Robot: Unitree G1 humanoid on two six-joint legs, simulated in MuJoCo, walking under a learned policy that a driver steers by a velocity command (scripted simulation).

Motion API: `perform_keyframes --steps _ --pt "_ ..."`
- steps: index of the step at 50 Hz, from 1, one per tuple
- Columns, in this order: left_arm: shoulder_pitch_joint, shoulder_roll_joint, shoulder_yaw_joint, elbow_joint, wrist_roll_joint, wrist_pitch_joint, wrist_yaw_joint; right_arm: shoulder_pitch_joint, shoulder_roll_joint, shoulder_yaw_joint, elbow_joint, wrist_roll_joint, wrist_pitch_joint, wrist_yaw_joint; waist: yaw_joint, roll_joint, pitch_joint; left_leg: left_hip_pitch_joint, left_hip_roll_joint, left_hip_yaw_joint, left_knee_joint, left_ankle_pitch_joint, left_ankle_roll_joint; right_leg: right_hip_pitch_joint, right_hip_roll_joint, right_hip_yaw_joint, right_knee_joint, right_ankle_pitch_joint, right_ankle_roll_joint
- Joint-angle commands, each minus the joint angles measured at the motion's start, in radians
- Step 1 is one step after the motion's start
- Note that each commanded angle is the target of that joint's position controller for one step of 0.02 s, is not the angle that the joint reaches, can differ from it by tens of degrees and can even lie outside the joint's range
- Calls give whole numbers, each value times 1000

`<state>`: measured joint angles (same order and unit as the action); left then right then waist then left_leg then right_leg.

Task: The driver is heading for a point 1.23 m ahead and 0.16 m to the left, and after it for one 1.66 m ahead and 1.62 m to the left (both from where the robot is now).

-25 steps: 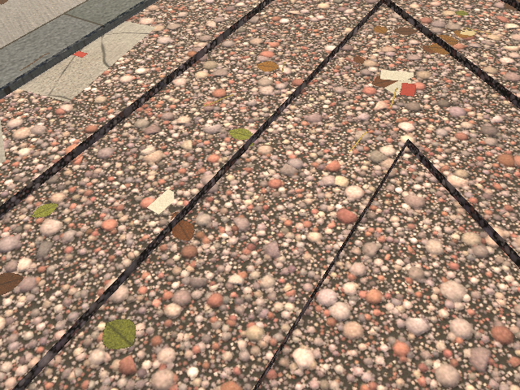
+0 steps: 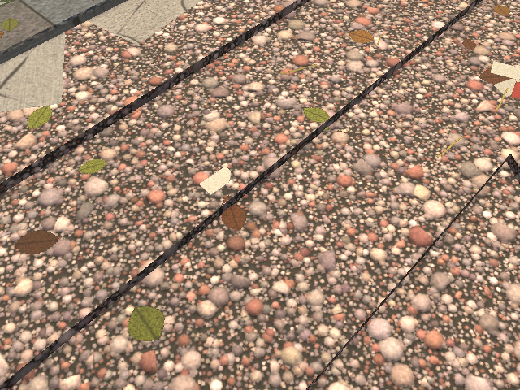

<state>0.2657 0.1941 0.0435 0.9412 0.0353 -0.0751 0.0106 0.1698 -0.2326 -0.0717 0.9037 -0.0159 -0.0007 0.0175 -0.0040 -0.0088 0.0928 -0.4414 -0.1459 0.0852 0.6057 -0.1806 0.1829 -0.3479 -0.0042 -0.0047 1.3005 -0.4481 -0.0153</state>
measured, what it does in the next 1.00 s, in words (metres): climbs, turning left: right foot, then left foot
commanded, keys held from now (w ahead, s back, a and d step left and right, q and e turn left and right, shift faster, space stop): w+q+shift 0.30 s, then w+shift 0.60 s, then w+e+shift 0.10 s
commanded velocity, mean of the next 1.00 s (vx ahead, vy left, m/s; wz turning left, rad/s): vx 0.87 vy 0.00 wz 0.45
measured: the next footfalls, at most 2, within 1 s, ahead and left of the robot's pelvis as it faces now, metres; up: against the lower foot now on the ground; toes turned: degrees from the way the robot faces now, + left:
right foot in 0.38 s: +0.40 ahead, -0.15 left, +0.02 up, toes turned +21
left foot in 0.84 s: +0.56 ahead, +0.17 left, +0.04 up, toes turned +29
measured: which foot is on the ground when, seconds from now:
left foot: down 0.00-0.48, up 0.50-0.82, down 0.84-1.00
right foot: up 0.00-0.36, down 0.38-0.84, up 0.86-1.00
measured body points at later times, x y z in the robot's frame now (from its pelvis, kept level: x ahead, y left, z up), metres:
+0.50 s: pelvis +0.27 -0.04 +0.03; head +0.30 -0.03 +0.48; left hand +0.41 +0.25 -0.05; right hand +0.39 -0.31 -0.09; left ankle +0.11 +0.02 -0.68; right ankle +0.36 -0.16 -0.70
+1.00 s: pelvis +0.58 +0.12 +0.05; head +0.58 +0.13 +0.50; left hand +0.59 +0.40 -0.06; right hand +0.72 -0.13 -0.06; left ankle +0.52 +0.15 -0.67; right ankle +0.61 -0.05 -0.57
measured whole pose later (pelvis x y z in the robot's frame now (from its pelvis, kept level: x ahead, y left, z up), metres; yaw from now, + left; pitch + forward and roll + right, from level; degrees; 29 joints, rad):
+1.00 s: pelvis +0.58 +0.12 +0.05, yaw +24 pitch +1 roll +0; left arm 0.23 0.25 0.04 0.77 0.03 -0.06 -0.04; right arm 0.39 -0.28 -0.05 0.83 -0.04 -0.07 0.02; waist -0.02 -0.03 -0.02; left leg -0.22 -0.07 0.10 0.53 -0.33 0.10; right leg -0.58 -0.07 0.07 1.31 -0.24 -0.07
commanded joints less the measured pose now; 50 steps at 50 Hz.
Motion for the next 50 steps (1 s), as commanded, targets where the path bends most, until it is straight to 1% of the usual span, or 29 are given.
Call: perform_keyframes --steps 1,4,6,10,15,18,20,21,22,23,24,25,26,27,29,31,33,36,38,39,40,41,42,43,44,45,46,48,50 --pt "-51 151 31 -127 22 -12 -17 49 -130 -36 -65 11 -2 -19 1 -44 -82 243 348 -672 -491 -482 148 -337 -77 91 -47 98 22" --pt "-50 101 14 -137 34 27 -19 66 -150 -43 -60 9 -33 -21 21 2 -106 132 234 -518 -466 -337 113 -229 -90 60 -174 174 57" --pt "-126 102 10 -173 32 35 -18 97 -168 -50 -71 10 -39 -17 -3 34 -90 130 209 -519 -462 -339 107 -286 -92 42 -237 227 85" --pt "-273 123 9 -240 21 37 -14 188 -194 -61 -93 10 -42 -8 -70 59 -71 228 226 -607 -464 -318 89 -397 -82 59 -389 339 118" --pt "-390 119 -5 -309 1 26 -23 212 -205 -67 -132 2 -48 -7 -104 99 -64 272 198 -621 -412 -245 76 -327 -26 65 -578 330 110" --pt "-401 122 -11 -344 -9 10 -27 211 -196 -62 -150 -1 -59 -8 -103 123 -64 274 219 -621 -386 -209 66 -203 -16 48 -725 331 79" --pt "-332 132 -7 -350 -18 2 -18 200 -190 -55 -155 -2 -66 -8 -64 138 -71 236 243 -641 -378 -137 51 -21 -4 25 -824 296 54" --pt "-282 151 4 -341 -7 -9 -14 241 -168 -46 -140 7 -67 -5 -58 47 -105 233 194 -600 -300 66 26 121 35 -20 -873 311 37" --pt "-185 172 23 -314 0 -19 -6 266 -167 -42 -107 16 -71 -2 -16 -20 -189 202 130 -510 -108 330 -13 340 29 -16 -884 350 18" --pt "9 217 46 -274 2 -21 6 228 -186 -46 -103 24 -77 -7 88 -47 -310 28 95 -426 134 387 -62 653 -56 56 -850 346 -22" --pt "204 306 73 -245 18 -5 22 186 -118 -20 -151 51 -85 -12 177 -225 -484 -241 28 -295 436 -65 -118 973 -331 381 -904 31 -110" --pt "181 320 82 -216 24 9 27 101 -92 0 -188 26 -78 -20 152 -248 -403 -399 20 -203 628 -319 -121 825 -439 651 -1020 -149 -162" --pt "99 247 65 -228 36 5 19 9 -115 1 -207 -4 -66 -24 122 -65 -246 -462 102 -202 725 -254 -102 660 -427 596 -1025 -138 -172" --pt "67 178 45 -216 34 -3 11 -57 -105 5 -224 -22 -64 -10 105 24 -185 -473 137 -197 745 -211 -89 563 -371 482 -1027 -69 -158" --pt "81 122 23 -167 32 -23 0 -81 -80 12 -266 -28 -54 21 35 -57 -120 -468 158 -217 772 -221 -77 421 -286 331 -1090 -22 -107" --pt "67 134 25 -151 15 -40 -8 -88 -85 21 -300 -22 -37 41 -14 -105 -86 -474 148 -219 781 -200 -78 334 -251 250 -1164 -22 -101" --pt "8 164 29 -163 7 -49 -9 -119 -118 23 -338 -20 -25 56 -59 -98 -43 -413 159 -188 637 -132 -94 213 -238 154 -1263 48 -116" --pt "-1 191 36 -142 -7 -56 -24 -156 -105 35 -354 -29 -10 65 -70 -95 -28 -102 163 -15 348 -55 -85 93 -185 -18 -1393 300 -130" --pt "63 218 43 -104 -15 -51 -31 -139 -100 34 -345 -31 -4 49 -66 -106 -49 14 128 62 261 -105 -54 187 -190 -75 -1313 727 -137" --pt "82 254 52 -92 -13 -47 -28 -70 -113 27 -329 -32 1 36 -100 -137 -104 81 84 89 242 -182 -48 260 -210 -96 -1174 1057 -135" --pt "63 295 64 -91 -7 -37 -25 93 -141 11 -288 -24 2 20 -182 -158 -192 211 46 91 215 -237 -38 297 -228 -107 -954 1275 -125" --pt "-14 318 71 -108 -16 -21 -23 348 -172 -8 -214 -19 -3 5 -316 -125 -288 464 42 68 67 -178 -29 217 -204 -119 -654 1224 -104" --pt "-36 265 60 -118 -5 -12 -15 472 -237 -32 -150 -21 -18 -8 -354 -10 -334 726 126 -61 49 -256 -42 -42 -131 -70 -283 748 -94" --pt "-5 54 7 -182 -14 -16 -31 413 -300 -28 -153 -43 -40 -13 -215 276 -338 821 361 -475 -113 -651 -47 -392 21 22 73 -112 -81" --pt "-65 81 3 -247 -16 -33 -30 292 -293 -28 -191 -30 -52 -14 -172 265 -284 648 425 -853 -356 -649 -47 -505 64 183 179 -8 -109" --pt "-40 125 12 -254 -15 -37 -33 185 -241 -20 -193 -34 -55 -12 -68 128 -150 530 450 -765 -373 -613 3 -544 -17 132 180 137 -112" --pt "-13 148 12 -228 -8 -31 -38 151 -187 -10 -195 -27 -66 -2 -33 20 -102 393 437 -646 -382 -533 13 -474 -68 98 135 200 -97" --pt "24 124 3 -209 2 9 -57 113 -140 5 -181 -21 -94 -3 29 31 -27 208 370 -453 -446 -413 -28 -384 -104 109 70 213 -55" --pt "-9 119 5 -215 -14 39 -71 161 -121 12 -146 -12 -122 -6 27 44 27 192 358 -331 -503 -239 -78 -418 -113 123 33 298 -36"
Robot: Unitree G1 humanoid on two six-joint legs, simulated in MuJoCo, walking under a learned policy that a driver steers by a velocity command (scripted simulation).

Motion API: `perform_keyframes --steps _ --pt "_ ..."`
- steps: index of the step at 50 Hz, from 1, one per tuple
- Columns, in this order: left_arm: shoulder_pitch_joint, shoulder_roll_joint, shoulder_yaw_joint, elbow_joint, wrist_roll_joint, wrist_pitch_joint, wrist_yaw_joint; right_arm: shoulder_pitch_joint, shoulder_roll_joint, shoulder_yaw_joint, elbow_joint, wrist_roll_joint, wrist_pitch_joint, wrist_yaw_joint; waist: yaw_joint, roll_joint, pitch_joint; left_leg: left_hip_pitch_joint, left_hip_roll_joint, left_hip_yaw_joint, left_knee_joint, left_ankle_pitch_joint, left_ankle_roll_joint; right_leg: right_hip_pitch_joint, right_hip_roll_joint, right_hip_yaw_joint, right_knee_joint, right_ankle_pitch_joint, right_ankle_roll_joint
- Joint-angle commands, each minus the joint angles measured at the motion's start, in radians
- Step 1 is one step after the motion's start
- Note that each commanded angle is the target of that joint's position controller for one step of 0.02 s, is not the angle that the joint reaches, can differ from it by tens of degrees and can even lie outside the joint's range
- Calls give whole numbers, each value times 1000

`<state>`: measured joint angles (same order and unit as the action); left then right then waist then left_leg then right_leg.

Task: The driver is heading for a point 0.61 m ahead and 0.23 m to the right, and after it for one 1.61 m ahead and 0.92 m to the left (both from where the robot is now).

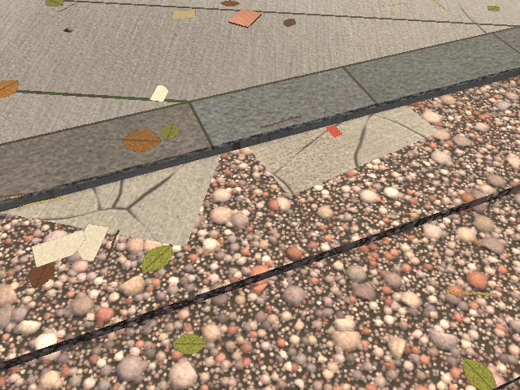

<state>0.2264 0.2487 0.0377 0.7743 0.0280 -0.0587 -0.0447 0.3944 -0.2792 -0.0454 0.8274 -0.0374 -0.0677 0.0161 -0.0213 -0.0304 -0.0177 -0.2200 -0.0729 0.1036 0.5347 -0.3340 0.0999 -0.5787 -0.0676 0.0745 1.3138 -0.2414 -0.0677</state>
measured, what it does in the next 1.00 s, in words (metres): climbs: right foot 0.04 m higher, then left foot 0.04 m higher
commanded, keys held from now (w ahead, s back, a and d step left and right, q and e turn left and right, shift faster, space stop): w+e+shift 0.50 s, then q+shift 0.50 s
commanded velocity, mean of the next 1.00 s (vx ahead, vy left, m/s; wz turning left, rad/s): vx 0.71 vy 0.00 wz -0.24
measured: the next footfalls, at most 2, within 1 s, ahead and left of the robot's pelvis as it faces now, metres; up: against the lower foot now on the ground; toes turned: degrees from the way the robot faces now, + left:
right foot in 0.28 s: +0.44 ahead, -0.06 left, +0.04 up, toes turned -15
left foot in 0.68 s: +0.89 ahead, -0.09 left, +0.08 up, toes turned -24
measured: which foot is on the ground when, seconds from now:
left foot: down 0.00-0.28, up 0.30-0.66, down 0.68-1.00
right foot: up 0.00-0.26, down 0.28-0.70, up 0.72-1.00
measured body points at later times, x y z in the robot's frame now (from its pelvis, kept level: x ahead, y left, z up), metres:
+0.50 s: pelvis +0.44 -0.07 +0.04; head +0.46 -0.06 +0.49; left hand +0.53 +0.21 -0.09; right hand +0.60 -0.34 -0.01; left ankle +0.59 +0.10 -0.59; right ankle +0.40 -0.05 -0.69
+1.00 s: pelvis +0.76 -0.14 +0.07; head +0.80 -0.16 +0.52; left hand +1.05 +0.00 +0.01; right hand +0.69 -0.42 -0.05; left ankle +0.85 -0.07 -0.65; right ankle +0.83 -0.30 -0.63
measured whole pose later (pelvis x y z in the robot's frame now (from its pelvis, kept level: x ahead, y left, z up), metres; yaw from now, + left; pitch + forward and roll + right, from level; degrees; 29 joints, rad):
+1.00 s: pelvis +0.76 -0.14 +0.07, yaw -13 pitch +1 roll +2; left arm 0.01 0.25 -0.03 0.58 0.03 0.01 0.02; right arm 0.39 -0.29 -0.07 0.80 -0.03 0.01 0.00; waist -0.09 -0.03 0.08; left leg -0.37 -0.17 -0.12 0.50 -0.14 0.05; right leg -0.58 0.00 0.15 0.80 -0.23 0.06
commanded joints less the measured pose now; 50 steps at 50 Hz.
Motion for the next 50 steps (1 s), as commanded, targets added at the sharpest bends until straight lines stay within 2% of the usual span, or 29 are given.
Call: perform_keyframes --steps 1,5,7,9,10,12,13,14,15,16,17,18,19,21,23,25,28,30,32,34,35,36,37,38,40,41,44,47,50 --pt "4 63 12 -48 -14 31 -17 -40 -75 -14 -52 11 -61 -3 36 49 157 -4 259 -261 -441 42 -22 -226 -38 37 2 137 16" --pt "-143 42 -1 -96 -21 33 -13 60 -53 -3 -7 14 -77 -4 -8 75 136 155 180 25 -423 678 -86 -268 32 -112 -142 227 -5" --pt "-217 24 -20 -131 -16 30 -15 83 -42 7 8 10 -73 -14 -14 80 140 216 177 97 -419 847 -106 -267 36 -204 -239 224 -32" --pt "-285 29 -36 -166 -18 37 -25 81 -88 6 8 13 -69 -31 -10 89 124 195 202 129 -422 1221 -111 -69 95 -311 -449 188 -63" --pt "-260 46 -33 -165 -20 44 -26 94 -121 2 14 7 -65 -49 16 126 88 251 237 139 -355 1486 -111 -11 139 -353 -454 155 -79" --pt "61 138 0 -85 -32 50 -18 -12 -197 -24 -19 -12 -39 -77 196 212 -81 313 298 133 -6 1768 -119 228 192 -310 -445 45 -137" --pt "306 196 31 -14 -33 47 -8 -89 -236 -40 -50 -13 -24 -76 305 211 -191 254 310 105 292 1719 -107 442 206 -239 -475 -18 -176" --pt "441 249 67 24 -33 40 5 -159 -237 -48 -68 8 -17 -65 388 104 -197 79 200 120 739 1212 -98 630 159 -81 -676 4 -236" --pt "281 322 94 21 -36 61 19 -168 -43 0 -138 -1 -40 -31 194 -252 -128 -438 -43 41 1150 -14 -126 809 -12 328 -764 -28 -312" --pt "175 347 102 -37 -25 66 20 -110 -59 15 -219 0 -64 -19 120 -162 -265 -600 -17 -199 1249 -32 -105 877 -126 732 -976 -246 -434" --pt "155 273 90 -49 -14 61 29 -150 -77 21 -224 -9 -79 -14 108 9 -159 -643 43 -240 1179 17 -83 786 -154 784 -1082 -388 -391" --pt "167 182 68 -16 -6 52 33 -167 -77 24 -225 -7 -86 -13 53 136 -11 -624 87 -230 1079 52 -76 601 -130 712 -1119 -345 -340" --pt "145 157 60 -6 -5 34 35 -201 -53 33 -237 -24 -73 -20 15 176 57 -580 128 -219 1009 33 -81 457 -67 578 -1112 -215 -293" --pt "107 148 50 -19 -15 -2 40 -173 -39 50 -244 -51 -20 -22 -45 165 96 -512 178 -201 900 -9 -110 273 19 413 -1096 -71 -283" --pt "114 176 50 -30 -22 -29 34 -251 -43 56 -293 -49 7 -16 -32 130 117 -471 196 -146 721 18 -131 153 65 352 -1155 -21 -275" --pt "170 177 53 -21 -24 -36 37 -408 -40 66 -358 -28 4 -5 29 97 150 -427 191 -101 483 175 -151 140 97 304 -1179 195 -241" --pt "275 162 50 35 -40 -29 45 -435 15 87 -333 -22 -9 7 107 46 84 -354 115 -11 178 414 -103 360 121 153 -1076 814 -111" --pt "346 181 50 67 -34 -31 43 -491 19 91 -327 -4 -14 3 167 2 50 -298 39 58 50 435 -76 500 87 132 -1086 1007 -64" --pt "321 207 51 62 -15 -40 53 -358 -41 66 -276 -1 -23 -8 99 -98 -36 -175 -25 51 35 365 -37 602 45 121 -897 1344 -2" --pt "200 215 53 37 -23 -47 63 -20 -127 27 -164 -4 -49 -24 -99 -120 -167 132 62 -66 -123 589 23 586 56 89 -562 1103 47" --pt "281 135 36 -3 -77 -32 60 106 -232 -21 -99 -18 -34 -19 -98 198 -375 637 360 -416 44 960 250 159 163 31 -57 506 151" --pt "205 186 31 -3 -62 -31 59 166 -176 -26 -78 15 -13 -11 -167 215 -519 762 437 -610 22 1360 311 7 257 5 159 -267 149" --pt "116 180 25 -48 -39 -32 57 92 -166 -28 -90 35 -16 -13 -123 141 -431 676 390 -546 -11 1229 277 -86 182 55 184 -222 129" --pt "64 148 7 -72 -21 -34 52 -11 -119 -21 -107 43 -13 -18 -79 65 -314 532 341 -496 -67 1015 231 -95 122 48 93 -185 106" --pt "-9 125 -3 -118 15 -5 45 -72 -85 -16 -101 49 -3 -34 -15 -29 -124 222 249 -447 -166 819 192 -42 74 36 -83 -161 98" --pt "3 113 -9 -125 24 15 45 -94 -95 -18 -103 39 4 -34 18 -29 -82 100 226 -437 -189 802 192 14 73 23 -143 -150 106" --pt "45 70 -33 -159 14 52 56 -133 -133 -35 -115 7 19 -22 75 64 -83 -141 167 -386 -189 846 176 160 89 -11 -330 -98 130" --pt "2 92 -38 -187 5 69 69 -143 -145 -48 -133 8 44 -22 80 123 -120 -243 109 -401 -161 626 110 269 106 -7 -447 59 129" --pt "-65 108 -41 -212 -1 79 81 -139 -159 -64 -151 7 77 -19 52 135 -93 -257 73 -491 -130 353 70 297 121 13 -566 40 134"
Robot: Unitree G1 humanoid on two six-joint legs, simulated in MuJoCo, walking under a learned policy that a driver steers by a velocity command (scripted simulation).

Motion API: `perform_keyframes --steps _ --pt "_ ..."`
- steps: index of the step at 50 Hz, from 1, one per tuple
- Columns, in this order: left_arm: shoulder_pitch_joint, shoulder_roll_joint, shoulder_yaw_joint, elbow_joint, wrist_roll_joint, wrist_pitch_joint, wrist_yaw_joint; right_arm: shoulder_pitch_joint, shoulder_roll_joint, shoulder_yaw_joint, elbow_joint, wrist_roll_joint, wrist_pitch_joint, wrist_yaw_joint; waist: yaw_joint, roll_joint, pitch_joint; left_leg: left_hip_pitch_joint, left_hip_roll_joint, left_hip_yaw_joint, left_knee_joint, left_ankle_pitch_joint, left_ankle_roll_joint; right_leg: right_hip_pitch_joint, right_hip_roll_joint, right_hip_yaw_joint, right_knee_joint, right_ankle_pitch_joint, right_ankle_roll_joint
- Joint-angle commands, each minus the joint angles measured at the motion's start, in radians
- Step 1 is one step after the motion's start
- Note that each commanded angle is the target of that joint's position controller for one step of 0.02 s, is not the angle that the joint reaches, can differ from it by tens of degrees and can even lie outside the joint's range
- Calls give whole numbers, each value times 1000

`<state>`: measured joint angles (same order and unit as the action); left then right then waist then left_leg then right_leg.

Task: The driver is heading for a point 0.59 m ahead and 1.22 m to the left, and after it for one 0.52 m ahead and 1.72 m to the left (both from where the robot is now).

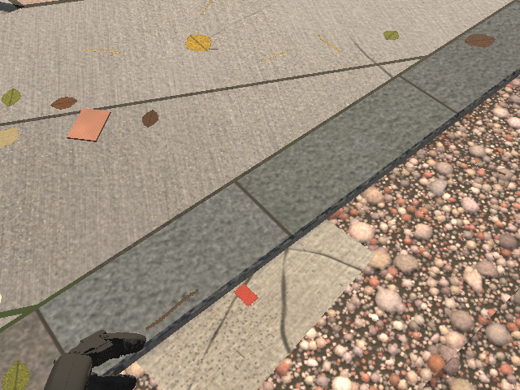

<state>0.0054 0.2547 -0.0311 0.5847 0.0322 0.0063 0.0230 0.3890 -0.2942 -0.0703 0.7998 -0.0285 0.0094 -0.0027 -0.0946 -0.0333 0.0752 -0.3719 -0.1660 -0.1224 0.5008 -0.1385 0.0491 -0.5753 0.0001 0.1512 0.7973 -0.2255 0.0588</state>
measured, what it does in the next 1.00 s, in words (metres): steps on the spot, turning left: right foot, then left foot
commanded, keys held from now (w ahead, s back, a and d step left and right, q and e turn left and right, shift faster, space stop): q+shift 1.00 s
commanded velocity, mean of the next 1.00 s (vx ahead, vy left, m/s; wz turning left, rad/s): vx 0.03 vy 0.00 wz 0.94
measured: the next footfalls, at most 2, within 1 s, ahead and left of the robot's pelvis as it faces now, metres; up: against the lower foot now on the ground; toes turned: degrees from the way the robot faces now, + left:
right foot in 0.06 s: +0.17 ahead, -0.13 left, -0.01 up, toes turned +9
left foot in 0.46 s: +0.05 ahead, +0.09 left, -0.01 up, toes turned +30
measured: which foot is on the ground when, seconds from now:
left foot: down 0.00-0.08, up 0.10-0.44, down 0.46-0.86, up 0.88-1.00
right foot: up 0.00-0.04, down 0.06-0.48, up 0.50-0.82, down 0.84-1.00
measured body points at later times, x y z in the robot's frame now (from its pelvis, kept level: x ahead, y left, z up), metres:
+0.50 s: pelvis +0.03 -0.03 -0.03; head +0.06 +0.00 +0.42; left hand +0.06 +0.29 -0.13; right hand +0.31 -0.21 -0.10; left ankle +0.00 +0.06 -0.75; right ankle +0.12 -0.14 -0.74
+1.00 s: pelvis +0.00 -0.08 -0.01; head +0.03 -0.07 +0.44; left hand -0.13 +0.20 -0.10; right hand +0.34 -0.11 -0.10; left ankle -0.07 -0.03 -0.65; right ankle +0.11 -0.11 -0.75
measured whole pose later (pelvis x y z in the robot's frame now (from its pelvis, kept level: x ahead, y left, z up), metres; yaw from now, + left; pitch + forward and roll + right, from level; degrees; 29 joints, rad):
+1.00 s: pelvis +0.00 -0.08 -0.01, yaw +56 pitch +0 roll -1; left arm 0.18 0.26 0.04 0.62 0.05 0.07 0.05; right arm 0.15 -0.37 -0.12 0.60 -0.02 0.11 0.05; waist -0.01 0.07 0.05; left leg -0.58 -0.12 -0.06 1.24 -0.37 -0.06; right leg -0.24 0.01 -0.08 0.43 -0.48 -0.10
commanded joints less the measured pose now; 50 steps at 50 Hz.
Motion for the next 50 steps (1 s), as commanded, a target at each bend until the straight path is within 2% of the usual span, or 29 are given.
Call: perform_keyframes --steps 1,3,4,5,6,7,8,9,12,18,22,23,24,25,26,27,28,29,32,35,38,40,42,43,44,45,46,47,50 --pt "149 105 28 -29 -10 13 19 -132 -148 -45 -128 -3 10 -1 117 149 -167 -88 166 -312 -78 82 107 307 51 -42 -127 4 6" --pt "191 90 28 -6 -23 -4 22 -139 -136 -52 -133 3 27 -10 127 136 -131 -74 125 -331 24 -65 56 401 39 -45 -373 139 3" --pt "192 93 33 7 -15 -17 27 -95 -103 -49 -125 16 29 -13 98 75 -118 -105 62 -282 133 -229 13 472 10 -62 -457 223 -1" --pt "163 143 51 -7 -1 -17 27 -7 -46 -43 -135 41 34 -14 49 -151 -180 -247 -32 -155 348 -498 -46 646 -210 115 -434 267 -64" --pt "136 145 55 -36 -16 -7 34 66 -27 -38 -105 19 39 -19 29 -174 -199 -317 -30 -44 644 -553 -72 690 -363 198 -406 411 -113" --pt "117 164 65 -50 -19 2 42 36 -81 -45 -122 -1 38 -23 31 -122 -220 -356 23 26 757 -456 -90 625 -427 217 -441 367 -187" --pt "75 125 61 -63 -15 10 44 -51 -124 -60 -119 -12 44 -24 49 -20 -176 -347 53 57 849 -360 -101 520 -331 144 -510 212 -181" --pt "64 130 63 -61 1 4 39 -81 -132 -60 -161 -15 53 -14 30 -125 -154 -342 93 76 900 -325 -117 461 -353 116 -496 283 -236" --pt "69 82 66 -61 8 -4 33 -117 -122 -59 -174 2 81 23 36 -77 -141 -298 139 92 901 -215 -120 430 -251 -75 -452 282 -196" --pt "140 153 119 -36 19 -5 23 -257 -61 -37 -275 16 90 64 82 -133 -176 -182 207 153 483 -265 -88 512 -319 -166 -423 195 -186" --pt "128 188 150 -21 10 16 -1 -205 -87 -52 -279 44 98 66 50 -147 -181 102 176 269 176 -318 -42 399 -315 -267 -352 56 -125" --pt "148 170 149 -2 4 29 -5 -81 -90 -59 -217 35 87 50 -5 -39 -197 266 115 276 50 -261 -30 289 -253 -338 -190 -26 -85" --pt "136 140 146 -8 4 36 -9 -11 -127 -73 -181 15 78 29 -49 140 -145 351 148 183 -5 -107 7 132 -182 -371 9 -188 -37" --pt "68 83 131 -93 -3 54 -20 28 -233 -98 -193 13 81 16 -48 373 -136 414 352 -197 -39 75 122 -145 -84 -325 252 -462 35" --pt "93 78 115 -101 15 62 -28 -47 -241 -89 -262 25 78 7 4 261 -201 411 418 -335 -92 105 175 -207 -81 -171 361 -449 51" --pt "55 100 112 -126 6 48 -27 -151 -278 -102 -319 4 85 -7 -12 256 -216 340 463 -460 -237 -174 230 -216 -52 -139 387 -374 54" --pt "13 144 125 -113 3 33 -18 -217 -245 -90 -320 -7 91 -12 20 147 -114 248 414 -413 -262 -305 208 -220 -64 -102 380 -251 44" --pt "36 147 130 -99 0 26 -8 -260 -221 -82 -322 -2 81 -16 57 164 -87 185 362 -355 -210 -183 196 -173 -61 -100 387 -168 43" --pt "136 126 119 -32 4 41 1 -273 -151 -59 -314 -1 64 -10 95 103 -165 127 254 -197 -103 -4 151 -22 -34 -124 388 -55 41" --pt "98 90 96 -55 -3 47 -6 -210 -169 -65 -301 -6 61 -4 64 118 -179 161 253 -284 -94 -44 164 -13 7 -114 264 -102 26" --pt "84 95 89 -63 -8 44 0 -204 -187 -75 -306 -10 67 4 52 150 -172 167 262 -383 -95 -127 170 37 28 -83 108 -170 0" --pt "136 108 94 -51 -20 46 3 -249 -195 -81 -312 -8 68 13 88 174 -168 76 234 -402 -91 -151 133 201 47 -85 -38 -212 -31" --pt "246 117 104 -7 -47 53 16 -297 -178 -80 -309 0 64 22 145 182 -161 -52 177 -391 -69 -192 62 432 65 -123 -247 -151 -53" --pt "313 111 106 28 -42 49 25 -293 -155 -78 -303 17 60 23 167 83 -165 -142 91 -312 12 -317 2 578 60 -153 -373 -39 -55" --pt "317 174 123 34 -25 46 21 -233 -107 -74 -295 33 64 21 146 -221 -187 -307 -73 -101 250 -478 -69 722 -137 46 -428 -151 -101" --pt "206 213 120 -34 -23 50 10 -158 -105 -69 -293 12 73 24 81 -283 -212 -329 -46 -20 473 -503 -105 639 -397 308 -574 -343 -161" --pt "42 212 123 -100 20 53 9 -216 -201 -90 -282 10 88 30 49 -245 -129 -260 49 84 659 -358 -146 359 -419 314 -700 -361 -224" --pt "-22 144 106 -112 26 51 17 -231 -244 -104 -263 6 91 40 30 -139 -82 -148 68 79 802 -277 -150 191 -344 190 -692 -234 -223" --pt "-140 128 102 -131 26 14 45 -51 -225 -98 -215 20 109 67 -96 -98 -155 28 112 100 945 -104 -99 154 -187 -150 -546 10 -132"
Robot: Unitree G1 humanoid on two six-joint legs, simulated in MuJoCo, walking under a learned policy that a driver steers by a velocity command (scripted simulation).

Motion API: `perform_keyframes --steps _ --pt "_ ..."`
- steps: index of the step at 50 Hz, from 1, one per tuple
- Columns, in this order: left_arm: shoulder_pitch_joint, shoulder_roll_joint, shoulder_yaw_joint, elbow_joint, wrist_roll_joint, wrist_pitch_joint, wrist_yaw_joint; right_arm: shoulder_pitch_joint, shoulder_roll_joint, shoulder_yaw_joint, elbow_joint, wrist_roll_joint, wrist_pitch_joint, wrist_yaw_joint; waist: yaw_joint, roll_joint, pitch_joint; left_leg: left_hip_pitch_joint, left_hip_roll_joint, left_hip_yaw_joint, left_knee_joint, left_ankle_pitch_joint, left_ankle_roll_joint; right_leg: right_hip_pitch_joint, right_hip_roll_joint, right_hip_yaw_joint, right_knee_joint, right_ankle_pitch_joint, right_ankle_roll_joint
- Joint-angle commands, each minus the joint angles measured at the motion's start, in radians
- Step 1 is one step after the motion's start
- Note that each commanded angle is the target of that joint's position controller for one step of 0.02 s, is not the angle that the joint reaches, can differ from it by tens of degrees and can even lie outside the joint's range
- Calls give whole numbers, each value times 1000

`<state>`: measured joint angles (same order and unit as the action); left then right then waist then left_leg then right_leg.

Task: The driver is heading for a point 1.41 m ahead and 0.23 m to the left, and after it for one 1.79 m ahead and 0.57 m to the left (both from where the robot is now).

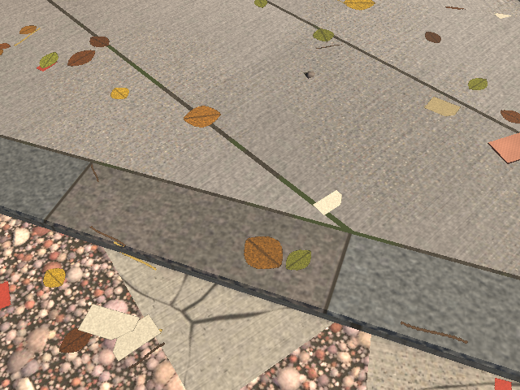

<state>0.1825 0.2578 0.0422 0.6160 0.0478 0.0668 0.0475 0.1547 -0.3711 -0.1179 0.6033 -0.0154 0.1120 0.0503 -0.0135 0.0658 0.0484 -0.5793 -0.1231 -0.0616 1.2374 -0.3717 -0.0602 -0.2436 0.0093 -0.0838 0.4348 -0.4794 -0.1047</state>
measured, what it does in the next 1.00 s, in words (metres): steps on the spot: left foot, then right foot 0.03 m higher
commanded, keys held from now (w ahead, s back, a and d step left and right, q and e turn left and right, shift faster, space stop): q+shift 0.30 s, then shift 0.28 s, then e+shift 0.42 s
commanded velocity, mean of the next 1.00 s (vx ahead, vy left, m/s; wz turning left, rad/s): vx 0.00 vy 0.00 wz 0.30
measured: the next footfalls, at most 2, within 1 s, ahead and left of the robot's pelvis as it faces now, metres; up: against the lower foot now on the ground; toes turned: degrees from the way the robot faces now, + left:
left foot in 0.18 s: -0.07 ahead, +0.11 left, -0.03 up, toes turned +13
right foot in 0.64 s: +0.14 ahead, -0.01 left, +0.01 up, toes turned +30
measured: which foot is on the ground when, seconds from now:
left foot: up 0.00-0.16, down 0.18-0.68, up 0.70-0.94, down 0.96-1.00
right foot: down 0.00-0.18, up 0.20-0.62, down 0.64-0.96, up 0.98-1.00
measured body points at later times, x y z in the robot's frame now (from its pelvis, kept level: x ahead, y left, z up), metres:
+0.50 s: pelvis -0.02 +0.04 -0.01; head +0.00 +0.07 +0.43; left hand +0.04 +0.35 -0.11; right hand +0.16 -0.19 -0.12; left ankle -0.11 +0.10 -0.75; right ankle +0.08 -0.05 -0.67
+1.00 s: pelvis -0.02 +0.04 -0.01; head +0.03 +0.07 +0.43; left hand +0.01 +0.36 -0.12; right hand +0.22 -0.15 -0.11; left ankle -0.04 +0.13 -0.75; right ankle +0.08 -0.03 -0.72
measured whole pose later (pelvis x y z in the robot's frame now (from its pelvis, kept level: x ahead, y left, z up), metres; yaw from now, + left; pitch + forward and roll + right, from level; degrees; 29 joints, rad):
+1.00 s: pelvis -0.02 +0.04 -0.01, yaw +14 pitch +1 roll -1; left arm 0.19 0.30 0.10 0.67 0.02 0.08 0.02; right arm 0.10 -0.27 0.00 0.68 0.00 0.04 -0.05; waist 0.06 0.00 0.09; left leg -0.25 -0.07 -0.05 0.47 -0.22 0.03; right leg -0.48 0.17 0.18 0.73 -0.54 -0.10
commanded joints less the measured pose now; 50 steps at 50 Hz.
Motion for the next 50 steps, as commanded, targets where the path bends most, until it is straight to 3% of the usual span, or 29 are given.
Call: perform_keyframes --steps 1,3,5,6,7,8,9,10,11,12,13,15,17,19,23,27,29,32,33,34,35,36,37,41,46,47,48,49,50 --pt "-294 118 25 -159 10 -52 26 187 -124 -39 -17 16 8 14 -165 -182 -129 223 78 64 68 149 30 -110 -165 35 -137 265 52" --pt "-192 131 33 -130 6 -44 16 104 -52 -9 -47 36 8 19 -78 -196 -108 193 99 120 -249 40 43 62 -188 -9 -74 275 40" --pt "-81 179 62 -88 4 -25 -15 38 -13 8 -88 28 10 22 -7 -236 -114 250 141 147 -536 -170 60 169 -253 -24 -18 283 21" --pt "-38 190 72 -66 4 -17 -22 58 -24 4 -84 19 8 12 1 -211 -130 312 135 167 -635 -225 62 172 -268 -33 56 302 20" --pt "-30 189 77 -54 -4 -9 -26 144 -25 0 -56 13 4 -4 -35 -167 -144 403 112 199 -749 -168 64 126 -261 -73 183 332 33" --pt "-28 166 71 -47 -11 -6 -36 234 -20 0 -12 12 -2 -27 -76 -75 -97 466 83 180 -858 -64 66 6 -223 -130 364 283 56" --pt "-48 118 58 -55 -12 -7 -52 284 -23 8 15 18 -9 -40 -87 21 0 530 163 -48 -795 13 99 -312 -181 -105 549 -85 83" --pt "-70 5 21 -148 -19 -6 -57 241 -171 -5 -32 26 -22 -34 -5 219 25 488 393 -547 -790 348 217 -642 -52 -63 734 -246 170" --pt "-203 33 14 -235 -14 -24 -44 216 -264 -51 -77 -16 -45 -42 -61 205 -30 399 484 -759 -975 342 363 -635 -48 80 799 -190 182" --pt "-250 97 28 -228 -34 -44 -28 143 -231 -41 -83 -33 -61 -54 -31 104 39 373 451 -676 -993 238 362 -632 -58 111 846 -75 177" --pt "-261 139 39 -202 -36 -54 -18 104 -199 -30 -79 -27 -67 -63 -22 28 64 362 386 -537 -956 232 325 -615 -71 113 834 26 174" --pt "-212 146 41 -172 -20 -46 -13 88 -158 -13 -57 -5 -77 -74 0 46 29 388 294 -385 -876 535 278 -549 -76 104 799 118 166" --pt "-166 113 27 -138 -21 -32 -20 162 -112 2 -19 3 -86 -72 -17 14 -66 501 289 -329 -808 805 280 -526 -59 87 802 146 155" --pt "-149 88 14 -122 -25 -22 -23 217 -88 10 9 -1 -88 -74 -34 -6 -107 588 292 -318 -793 847 287 -547 -53 85 792 134 145" --pt "-160 78 3 -113 -24 -9 -30 254 -53 26 37 -12 -79 -81 -56 25 -71 621 287 -321 -810 772 291 -559 -48 76 696 124 132" --pt "-152 75 -4 -104 -31 -9 -36 233 -56 34 53 -18 -78 -78 -57 40 -44 573 287 -320 -801 805 276 -440 -34 62 546 71 102" --pt "-125 86 -1 -95 -39 -11 -33 206 -56 38 61 -17 -77 -76 -46 57 -38 530 273 -316 -788 822 251 -332 -19 56 443 77 90" --pt "0 54 -6 -32 -41 -15 -23 148 -2 69 83 1 -84 -79 23 35 -64 428 235 -244 -762 737 180 5 9 11 95 215 74" --pt "16 102 10 -16 -32 -27 -21 186 -1 71 96 15 -88 -78 11 -97 -106 394 163 -185 -714 683 114 144 -9 93 87 439 34" --pt "82 181 35 -9 -34 -31 -23 181 -23 68 95 19 -83 -82 52 -252 -188 290 70 -99 -569 434 48 267 -171 366 63 623 -82" --pt "129 172 30 -7 -39 -29 -30 83 -30 67 73 10 -82 -87 105 -306 -196 235 -10 -44 -428 -125 35 237 -306 593 -76 697 -165" --pt "119 145 19 -6 -42 -32 -35 23 -31 63 62 -16 -87 -82 91 -189 -137 188 18 -77 -325 -234 30 196 -287 623 -85 727 -168" --pt "103 167 31 3 -45 -34 -32 10 -19 67 61 -14 -91 -71 70 -137 -119 164 35 -70 -275 -201 22 182 -243 574 -66 724 -161" --pt "-44 148 49 -17 -20 -12 -29 43 29 89 66 13 -67 -71 9 -226 -141 250 37 -15 -350 -79 -30 33 -31 405 -46 548 -92" --pt "-58 169 81 -24 -19 3 -48 74 28 96 39 34 -65 -94 5 -235 -170 433 8 1 -755 -24 2 -51 8 484 -12 377 -21" --pt "-112 177 86 -36 -20 6 -45 188 23 91 73 43 -71 -106 -66 -245 -202 570 42 23 -936 130 24 -117 36 476 53 247 10" --pt "-33 127 83 -11 -23 1 -37 214 -25 75 101 35 -80 -117 -36 -105 -215 779 162 -74 -956 134 44 -330 134 371 245 -47 66" --pt "60 48 60 -43 -33 1 -24 85 -124 65 40 13 -76 -120 18 120 -193 733 498 -411 -1029 -151 136 -521 193 202 501 -173 108" --pt "-33 160 70 -56 -26 4 -13 -31 -93 70 6 -27 -72 -114 13 117 -71 458 559 -405 -1110 -180 215 -514 60 162 580 -45 137"
Velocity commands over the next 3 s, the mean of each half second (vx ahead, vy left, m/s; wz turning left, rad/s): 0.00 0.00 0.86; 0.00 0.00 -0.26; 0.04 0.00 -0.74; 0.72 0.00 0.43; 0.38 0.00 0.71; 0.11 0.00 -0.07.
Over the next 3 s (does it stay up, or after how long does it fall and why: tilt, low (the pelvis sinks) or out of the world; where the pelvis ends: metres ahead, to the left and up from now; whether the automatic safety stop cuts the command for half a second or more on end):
stays up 0.62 0.07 0.03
